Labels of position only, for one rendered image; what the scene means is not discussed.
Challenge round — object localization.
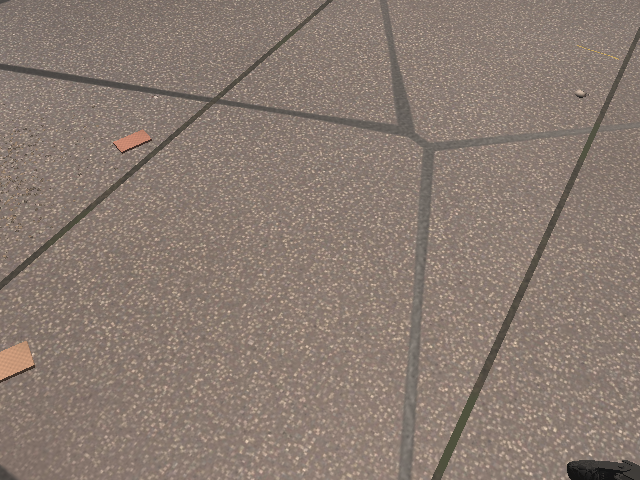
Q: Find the right robot hand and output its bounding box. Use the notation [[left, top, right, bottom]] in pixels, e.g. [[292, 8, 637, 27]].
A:
[[567, 460, 640, 480]]

